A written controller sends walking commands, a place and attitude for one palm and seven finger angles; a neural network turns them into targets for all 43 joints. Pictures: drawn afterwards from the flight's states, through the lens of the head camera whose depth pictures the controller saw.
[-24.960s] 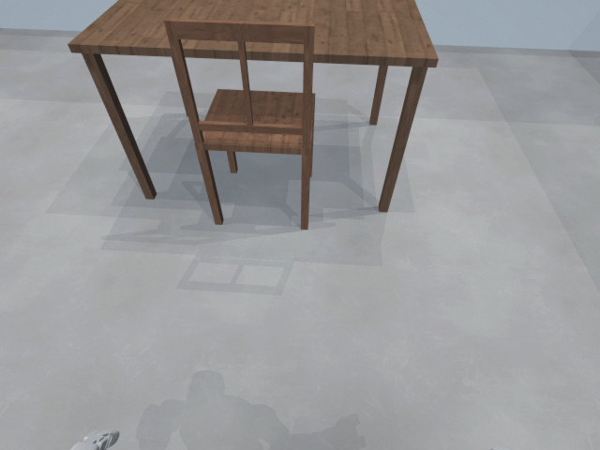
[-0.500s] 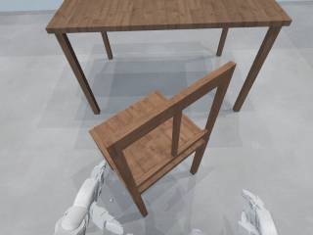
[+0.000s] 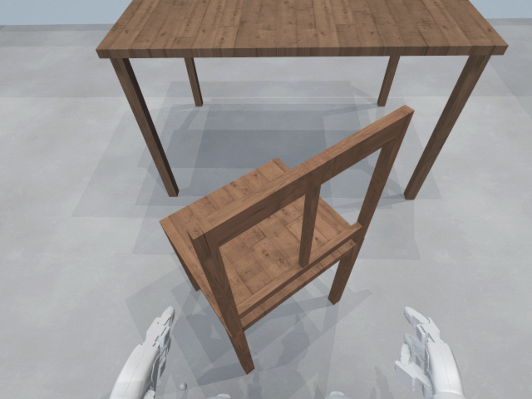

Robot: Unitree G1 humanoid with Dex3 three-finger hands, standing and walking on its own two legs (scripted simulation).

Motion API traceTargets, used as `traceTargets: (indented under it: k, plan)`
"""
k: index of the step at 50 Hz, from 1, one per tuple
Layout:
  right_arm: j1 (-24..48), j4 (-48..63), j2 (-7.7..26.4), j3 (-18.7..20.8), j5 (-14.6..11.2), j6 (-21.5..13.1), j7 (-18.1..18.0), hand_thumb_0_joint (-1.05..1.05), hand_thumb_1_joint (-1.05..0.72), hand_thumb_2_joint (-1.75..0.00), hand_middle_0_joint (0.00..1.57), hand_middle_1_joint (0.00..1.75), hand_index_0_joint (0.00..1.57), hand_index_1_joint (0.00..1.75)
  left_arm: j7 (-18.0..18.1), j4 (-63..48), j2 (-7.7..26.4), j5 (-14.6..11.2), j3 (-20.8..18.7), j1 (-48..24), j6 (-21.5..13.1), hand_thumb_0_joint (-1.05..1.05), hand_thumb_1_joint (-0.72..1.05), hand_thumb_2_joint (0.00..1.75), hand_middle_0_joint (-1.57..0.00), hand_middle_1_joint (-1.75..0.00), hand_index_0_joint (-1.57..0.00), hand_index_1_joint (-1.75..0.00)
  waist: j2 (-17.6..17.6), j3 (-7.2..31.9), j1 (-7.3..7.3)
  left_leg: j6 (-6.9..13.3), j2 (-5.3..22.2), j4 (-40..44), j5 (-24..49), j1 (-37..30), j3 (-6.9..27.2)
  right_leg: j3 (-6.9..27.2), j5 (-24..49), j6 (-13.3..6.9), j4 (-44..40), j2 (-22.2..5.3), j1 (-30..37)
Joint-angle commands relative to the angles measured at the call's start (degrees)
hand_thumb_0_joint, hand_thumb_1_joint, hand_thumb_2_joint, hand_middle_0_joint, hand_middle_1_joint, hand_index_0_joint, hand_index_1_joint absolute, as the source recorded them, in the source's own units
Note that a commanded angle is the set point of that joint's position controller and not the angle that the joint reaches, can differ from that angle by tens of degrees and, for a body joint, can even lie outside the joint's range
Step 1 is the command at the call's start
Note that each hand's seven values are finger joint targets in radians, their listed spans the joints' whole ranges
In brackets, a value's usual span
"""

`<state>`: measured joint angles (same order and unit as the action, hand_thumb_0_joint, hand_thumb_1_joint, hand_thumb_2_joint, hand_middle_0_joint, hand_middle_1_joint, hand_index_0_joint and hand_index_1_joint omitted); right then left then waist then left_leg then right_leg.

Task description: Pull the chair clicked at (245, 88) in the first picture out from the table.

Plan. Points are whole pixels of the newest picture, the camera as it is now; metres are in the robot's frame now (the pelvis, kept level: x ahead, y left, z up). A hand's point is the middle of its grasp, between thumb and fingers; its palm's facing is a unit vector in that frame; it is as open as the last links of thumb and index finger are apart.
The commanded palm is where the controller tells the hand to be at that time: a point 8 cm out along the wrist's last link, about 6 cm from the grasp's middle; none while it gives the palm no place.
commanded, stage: draw the hand back to the body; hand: left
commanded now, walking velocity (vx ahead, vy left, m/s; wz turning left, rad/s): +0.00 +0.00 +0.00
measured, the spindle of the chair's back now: (307, 230) +0.42 -0.06 -0.05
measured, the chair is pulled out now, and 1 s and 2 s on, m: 0.52 0.52 0.52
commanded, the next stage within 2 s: step back with the hand held close in 1.68 s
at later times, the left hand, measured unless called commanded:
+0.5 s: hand (149, 370) +0.16 +0.15 +0.06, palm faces -0.05 -1.00 -0.08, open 17.5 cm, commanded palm +0.12 +0.22 +0.08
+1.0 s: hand (45, 322) +0.19 +0.23 +0.14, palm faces +0.33 -0.85 -0.40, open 13.6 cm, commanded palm +0.15 +0.28 +0.17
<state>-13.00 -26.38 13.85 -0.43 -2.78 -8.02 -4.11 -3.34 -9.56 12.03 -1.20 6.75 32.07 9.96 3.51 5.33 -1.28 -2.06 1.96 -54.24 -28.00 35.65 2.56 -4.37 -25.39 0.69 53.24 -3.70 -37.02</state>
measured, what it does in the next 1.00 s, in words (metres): stands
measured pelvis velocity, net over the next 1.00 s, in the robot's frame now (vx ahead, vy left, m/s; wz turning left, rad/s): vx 0.02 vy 0.01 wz -0.01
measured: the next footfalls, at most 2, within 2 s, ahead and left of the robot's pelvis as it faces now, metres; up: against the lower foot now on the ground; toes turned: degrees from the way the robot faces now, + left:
none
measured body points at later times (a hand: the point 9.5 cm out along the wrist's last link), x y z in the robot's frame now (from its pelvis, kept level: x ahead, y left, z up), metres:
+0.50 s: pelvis -0.02 +0.00 -0.02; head +0.03 -0.02 +0.42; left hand +0.16 +0.20 +0.07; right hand +0.18 -0.23 -0.10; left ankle -0.01 +0.14 -0.69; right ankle +0.01 -0.13 -0.69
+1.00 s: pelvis +0.02 +0.01 +0.04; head +0.02 -0.02 +0.49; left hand +0.17 +0.28 +0.17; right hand +0.22 -0.21 -0.04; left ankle -0.01 +0.14 -0.69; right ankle +0.01 -0.13 -0.69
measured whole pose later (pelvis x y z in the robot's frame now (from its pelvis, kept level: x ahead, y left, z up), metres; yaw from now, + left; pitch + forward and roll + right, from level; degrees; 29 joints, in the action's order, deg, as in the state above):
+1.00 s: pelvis +0.02 +0.01 +0.04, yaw -1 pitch -2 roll -1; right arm -10.2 -34.2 12.9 -0.8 -1.7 -7.9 -5.7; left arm 8.7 -24.3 17.1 -2.3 -9.2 35.4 -2.7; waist 4.8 -0.7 4.0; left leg -1.2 2.0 -36.9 -22.4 13.0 1.0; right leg -3.7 -19.2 1.7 35.4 -3.2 -14.5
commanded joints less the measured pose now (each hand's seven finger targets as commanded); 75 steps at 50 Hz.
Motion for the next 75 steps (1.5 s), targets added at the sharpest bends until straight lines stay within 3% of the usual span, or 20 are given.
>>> traceTargets:
  k: [1, 5, 6, 7, 10, 16, 22, 30, 31, 32, 35, 42, 48, 51, 55, 60, 65, 68, 70, 75]
  plan:
    - [4.08, 9.88, 5.77, 3.08, -0.09, -3.12, -0.69, 0.0, -0.9, -0.9, 0.2, 0.3, 0.2, 0.3, 0.1, -13.53, 3.21, -0.13, -1.49, 5.17, -3.61, 0.0, -0.55, 0.2, 0.0, 0.0, 0.0, 0.0, -3.54, 8.61, -1.12, 3.42, -2.75, 7.04, 14.96, -2.95, -0.71, -0.43, 12.72, -1.38, -7.94, 2.23, 6.31]
    - [4.67, 10.66, 5.39, 3.28, -0.14, -3.26, -0.76, 0.0, -0.9, -0.9, 0.2, 0.3, 0.2, 0.3, -0.07, -15.52, 2.57, 0.18, -0.25, 9.24, -3.92, 0.0, -0.55, 0.2, 0.0, 0.0, 0.0, 0.0, -3.71, 7.89, -0.82, 3.48, -2.87, 6.61, 12.92, -1.65, -0.61, -0.46, 10.04, -1.45, -7.58, 2.35, 5.15]
    - [4.41, 10.51, 4.84, 2.96, -0.22, -4.89, -0.9, 0.0, -0.9, -0.9, 0.2, 0.3, 0.2, 0.3, 0.37, -22.78, -1.32, -8.25, -3.98, 4.77, -10.72, 0.0, -0.55, 0.2, 0.0, 0.0, 0.0, 0.0, -6.75, 6.34, -0.31, 2.98, -3.43, 4.88, 12.9, -0.74, -0.42, -2.09, 10.28, -1.27, -7.1, 3.2, 3.28]
    - [4.22, 8.46, 5.31, 3.11, -0.02, -5.85, -0.98, 0.0, -0.9, -0.9, 0.2, 0.3, 0.2, 0.3, 0.8, -20.01, 2.29, -7.58, -6.01, 5.66, -13.63, 0.0, -0.55, 0.2, 0.0, 0.0, 0.0, 0.0, -6.87, 6.73, -0.06, 2.94, -3.17, 4.13, 12.66, 0.03, -0.61, -1.39, 9.73, -1.68, -6.58, 3.4, 3.37]
    - [3.2, 7.11, 4.81, 3.45, -0.43, -7.54, -0.27, 0.0, -0.9, -0.9, 0.2, 0.3, 0.2, 0.3, 0.57, -22.73, 2.49, -9.23, -8.07, 5.57, -20.73, 0.0, -0.55, 0.2, 0.0, 0.0, 0.0, 0.0, -1.09, 8.44, 0.42, 2.5, -3.14, 3.28, 12.84, -0.64, -0.83, -1.05, 8.87, -1.77, -4.78, 3.28, 2.03]
    - [5.77, 4.93, 4.45, 4.32, -0.78, -8.53, 2.22, 0.0, -0.9, -0.9, 0.2, 0.3, 0.2, 0.3, -4.35, -19.16, 1.36, -10.21, -8.08, 5.18, -35.19, 0.0, -0.55, 0.2, 0.0, 0.0, 0.0, 0.0, -2.12, 7.52, 0.72, 1.9, -2.59, -0.97, 8.21, 6.72, -0.67, 0.33, 3.37, -2.02, -1.07, 3.13, -2.52]
    - [7.98, 8.04, 5.05, 4.31, -2.04, -6.08, 0.66, 0.0, -0.9, -0.9, 0.2, 0.3, 0.2, 0.3, -6.41, -23.36, 6.67, -12.86, -15.39, 10.01, -26.78, 0.0, -0.55, 0.2, 0.0, 0.0, 0.0, 0.0, -2.98, 11.02, 2.12, 2.8, -2.52, 2.58, 6.26, 3.76, -0.74, 1.97, 0.24, -1.54, -5.8, 2.52, 5.32]
    - [6.57, 4.93, 5.18, 3.31, -2.34, -8.14, -0.92, 0.0, -0.9, -0.9, 0.2, 0.3, 0.2, 0.3, -5.7, -25.82, 7.5, -15.54, -17.99, 5.07, -26.01, 0.0, -0.37, 0.29, -0.02, -0.04, -0.02, -0.04, -3.57, 4.93, 0.7, 2.82, -1.99, 6.24, 7.57, -1.1, -0.33, 1.56, 1.46, -0.98, -10.87, 2.64, 6.71]
    - [6.74, 4.9, 4.08, 3.6, -1.07, -4.75, -2.09, 0.0, -0.9, -0.9, 0.2, 0.3, 0.2, 0.3, 2.91, -22.09, 15.65, -6.15, -21.68, 11.47, -20.48, 0.0, -0.33, 0.31, -0.03, -0.05, -0.03, -0.05, -0.13, 6.84, 5.48, 2.3, -0.78, 7.81, 7.92, -5.01, -1.13, 5.41, 2.68, -2.4, -13.72, 0.44, 11.18]
    - [6.66, 5.5, 3.73, 3.0, -0.56, -3.73, -2.21, 0.0, -0.9, -0.9, 0.2, 0.3, 0.2, 0.3, 6.43, -24.67, 11.25, -4.8, -19.17, 11.52, -18.45, 0.0, -0.3, 0.32, -0.04, -0.05, -0.04, -0.05, -0.57, 4.1, 3.89, 2.29, -1.26, 8.76, 8.05, -6.37, -1.2, 3.85, 4.26, -2.24, -15.23, 0.17, 11.07]
    - [7.79, 5.16, 3.46, 2.42, 0.1, -2.03, -2.7, 0.0, -0.9, -0.9, 0.2, 0.3, 0.2, 0.3, 10.52, -26.69, 9.07, -2.74, -16.25, 10.16, -16.21, 0.0, -0.19, 0.37, -0.05, -0.08, -0.05, -0.08, -2.66, 1.81, 3.52, 2.85, -0.59, 11.79, 10.37, -11.15, -1.39, 2.23, 8.27, -1.83, -17.45, 0.02, 13.39]
    - [8.65, 2.62, 4.68, 1.74, 0.94, -2.65, -3.0, 0.0, -0.9, -0.9, 0.2, 0.3, 0.2, 0.3, 13.39, -27.09, 13.27, -1.14, -20.11, 2.32, -16.11, 0.0, 0.07, 0.5, -0.08, -0.13, -0.08, -0.13, -1.97, -1.89, 4.01, 2.98, -0.71, 20.18, 14.26, -18.59, -0.58, 1.29, 13.13, -1.94, -22.37, 0.46, 20.1]
    - [9.45, 1.22, 4.2, 1.41, 1.31, -3.21, -1.87, 0.0, -0.9, -0.9, 0.2, 0.3, 0.2, 0.3, 13.22, -27.76, 12.5, -1.1, -22.12, 1.44, -16.87, 0.0, 0.28, 0.6, -0.12, -0.17, -0.12, -0.17, 1.07, -2.86, 4.63, 2.72, -0.5, 25.11, 20.1, -22.93, -1.09, 1.06, 19.12, -2.13, -24.65, 0.76, 25.64]
    - [9.65, 0.41, 4.4, 1.67, 1.66, -2.93, -1.43, 0.0, -0.9, -0.9, 0.2, 0.3, 0.2, 0.3, 13.06, -26.76, 13.41, -1.23, -24.54, 0.37, -17.02, 0.0, 0.39, 0.65, -0.13, -0.19, -0.13, -0.19, -1.61, -2.98, 4.92, 2.83, -0.08, 26.45, 22.87, -25.08, -1.47, 1.08, 22.02, -2.02, -26.03, 1.04, 27.12]
    - [9.66, -0.2, 4.36, 1.69, 1.86, -2.88, -0.64, 0.0, -0.9, -0.9, 0.2, 0.3, 0.2, 0.3, 12.96, -29.03, 14.44, -1.27, -27.13, -0.92, -17.36, 0.0, 0.54, 0.73, -0.15, -0.22, -0.15, -0.22, 1.6, -1.75, 5.35, 2.5, 0.33, 28.17, 28.68, -27.39, -1.54, 1.07, 25.39, -2.18, -26.66, 1.04, 29.99]
    - [9.68, -1.18, 4.77, 2.06, 2.11, -1.95, -0.31, 0.0, -0.9, -0.9, 0.2, 0.3, 0.2, 0.3, 12.92, -28.36, 16.37, -1.62, -30.89, -4.0, -17.24, 0.0, 0.72, 0.81, -0.18, -0.26, -0.18, -0.26, -1.32, -1.13, 5.39, 2.61, 0.7, 29.42, 31.68, -29.23, -1.8, 1.14, 28.11, -2.05, -28.2, 1.25, 32.09]
    - [9.77, -1.84, 5.12, 2.24, 2.06, -1.61, -0.13, 0.0, -0.9, -0.9, 0.2, 0.3, 0.2, 0.3, 13.1, -29.85, 18.83, -1.85, -34.26, -8.51, -17.72, 0.0, 0.9, 0.9, -0.2, -0.3, -0.2, -0.3, 2.09, -0.78, 5.62, 2.5, 0.87, 30.72, 33.1, -31.02, -1.9, 1.33, 28.21, -2.18, -29.32, 1.2, 33.17]
    - [9.78, -2.3, 4.87, 2.48, 2.04, -1.13, 0.37, 0.0, -0.9, -0.9, 0.2, 0.3, 0.2, 0.3, 12.32, -24.46, 14.39, -2.0, -31.26, -4.48, -16.95, 0.0, 0.9, 0.9, -0.2, -0.3, -0.2, -0.3, -1.33, -2.87, 5.38, 2.65, 1.03, 30.74, 34.23, -30.41, -2.28, 0.69, 29.09, -1.89, -30.17, 1.3, 32.78]
    - [10.12, -2.11, 5.46, 2.99, 2.03, -0.48, 0.42, 0.0, -0.9, -0.9, 0.2, 0.3, 0.2, 0.3, 12.09, -24.95, 15.1, -2.19, -31.5, -4.6, -17.04, 0.0, 0.9, 0.9, -0.2, -0.3, -0.2, -0.3, -3.15, -2.0, 5.42, 2.91, 1.01, 30.9, 32.93, -30.51, -2.52, 0.93, 29.11, -1.74, -30.2, 1.34, 33.07]
    - [10.11, -1.98, 5.29, 2.94, 2.11, -1.09, 0.35, 0.0, -0.9, -0.9, 0.2, 0.3, 0.2, 0.3, 12.52, -29.2, 18.05, -1.68, -33.6, -5.59, -17.98, 0.0, 0.9, 0.9, -0.2, -0.3, -0.2, -0.3, 1.49, 0.18, 6.02, 2.68, 0.84, 31.25, 34.0, -31.41, -2.46, 1.27, 29.16, -2.08, -30.03, 1.19, 34.26]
